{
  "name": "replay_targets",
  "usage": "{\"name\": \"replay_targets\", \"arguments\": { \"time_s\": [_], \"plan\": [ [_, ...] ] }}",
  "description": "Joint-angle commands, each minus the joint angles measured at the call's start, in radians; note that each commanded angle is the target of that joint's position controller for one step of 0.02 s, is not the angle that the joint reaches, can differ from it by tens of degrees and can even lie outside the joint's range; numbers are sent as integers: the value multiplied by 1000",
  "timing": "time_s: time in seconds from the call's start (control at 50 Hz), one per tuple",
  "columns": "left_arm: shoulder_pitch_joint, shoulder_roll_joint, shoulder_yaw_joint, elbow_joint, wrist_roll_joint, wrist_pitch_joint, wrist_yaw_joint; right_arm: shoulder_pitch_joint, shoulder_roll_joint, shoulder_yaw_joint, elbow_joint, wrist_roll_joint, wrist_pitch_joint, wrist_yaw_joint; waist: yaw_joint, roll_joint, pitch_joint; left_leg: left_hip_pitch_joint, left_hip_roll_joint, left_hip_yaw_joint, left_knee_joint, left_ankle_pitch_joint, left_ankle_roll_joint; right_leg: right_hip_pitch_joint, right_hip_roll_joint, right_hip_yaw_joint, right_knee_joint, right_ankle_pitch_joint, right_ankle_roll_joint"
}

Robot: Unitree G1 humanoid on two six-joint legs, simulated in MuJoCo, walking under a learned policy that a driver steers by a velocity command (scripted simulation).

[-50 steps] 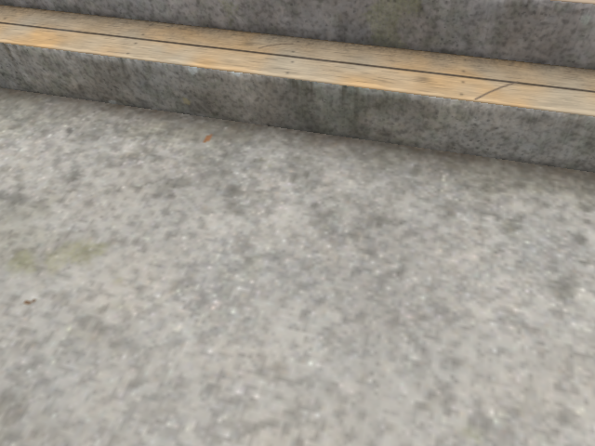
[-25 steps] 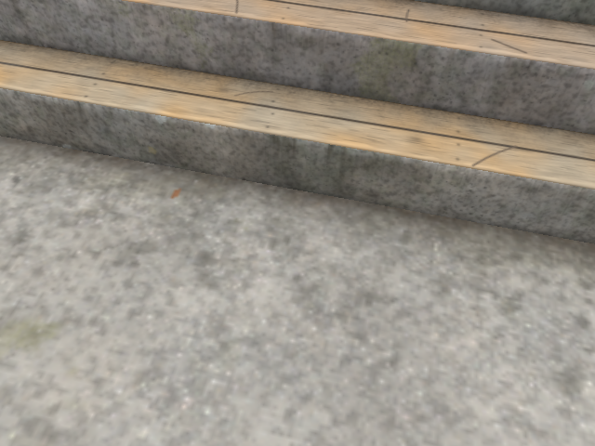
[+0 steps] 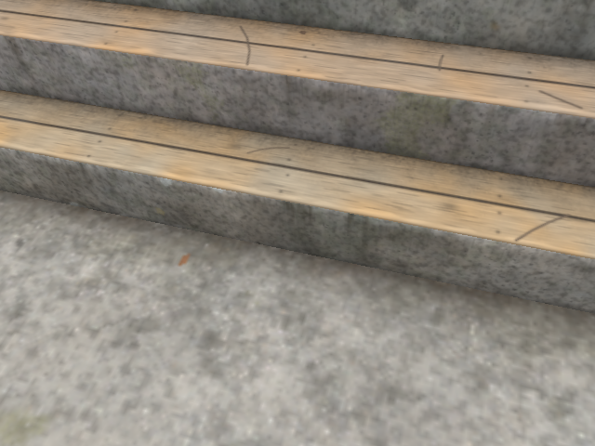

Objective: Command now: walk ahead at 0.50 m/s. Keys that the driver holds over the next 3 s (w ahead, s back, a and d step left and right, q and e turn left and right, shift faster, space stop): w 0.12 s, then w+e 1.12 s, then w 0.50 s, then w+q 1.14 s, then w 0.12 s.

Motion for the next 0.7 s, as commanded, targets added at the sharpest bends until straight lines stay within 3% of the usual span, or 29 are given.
{"name": "replay_targets", "arguments": {
  "time_s": [0.02,0.1,0.18,0.24,0.26,0.28,0.3,0.32,0.34,0.36,0.4,0.42,0.46,0.52,0.62,0.7],
  "plan": [
    [-37,158,35,-57,-6,-13,16,-21,-39,-8,-60,-5,-7,1,-30,-94,-9,-72,29,-16,-129,146,-18,67,-265,195,-176,258,-149],
    [21,173,35,-27,-17,-3,22,-148,-16,3,-86,3,-16,17,20,-100,25,-34,-3,19,-342,282,-16,99,-244,131,-181,228,-122],
    [90,181,37,8,-26,19,25,-265,-20,6,-131,10,-31,40,55,-99,68,-34,-36,23,-462,238,-9,180,-282,176,-126,208,-127],
    [72,208,49,11,-29,33,36,-237,-52,-2,-132,8,-49,53,13,-125,50,65,-63,19,-531,150,18,213,-311,224,-48,272,-107],
    [50,217,52,7,-30,36,38,-175,-72,-12,-116,6,-53,51,-28,-136,17,171,-86,38,-556,132,32,200,-299,221,13,371,-94],
    [37,203,47,3,-28,37,38,-43,-110,-33,-76,2,-56,42,-93,-126,-66,372,-103,56,-577,141,58,157,-248,188,148,474,-68],
    [20,152,28,-19,-14,33,37,139,-171,-54,-42,-14,-57,30,-170,-77,-213,679,13,-46,-519,172,115,-9,-189,148,397,348,-29],
    [141,43,-4,-42,-13,15,33,234,-262,-76,-25,-28,-47,23,-143,167,-371,1072,278,-451,-558,50,252,-403,-35,63,779,-109,49],
    [134,99,8,-28,-28,0,29,251,-183,-55,-26,-20,-42,21,-161,215,-420,1061,321,-662,-682,-82,280,-517,-35,180,931,-409,51],
    [52,175,33,-47,-51,0,27,181,-129,-37,-29,-12,-41,16,-156,138,-256,931,289,-514,-709,-142,231,-586,-90,186,988,-342,47],
    [-40,158,37,-69,-35,11,32,56,-68,-17,-26,-11,-41,17,-102,64,-85,663,212,-291,-782,-57,187,-544,-164,146,924,-194,49],
    [-24,143,43,-65,-32,25,33,16,-46,-11,-23,-17,-48,19,-67,83,-45,570,179,-207,-821,-2,171,-488,-190,155,884,-149,51],
    [1,101,40,-64,-36,52,32,-20,-48,-16,-8,-20,-61,21,-32,79,-13,478,160,-99,-877,91,170,-428,-200,147,862,-102,62],
    [-43,88,41,-95,-26,72,36,-13,-80,-28,21,-25,-70,13,-23,35,19,477,162,13,-903,202,179,-485,-204,158,783,-6,79],
    [-196,71,30,-146,-23,54,2,27,-126,-39,55,-16,-56,-3,-74,4,49,539,140,162,-918,227,155,-471,-189,95,497,202,76],
    [-304,72,23,-201,-25,54,-21,81,-161,-52,87,3,-33,-4,-110,-3,87,667,179,204,-889,245,139,-493,-179,48,366,152,44]
  ]
}}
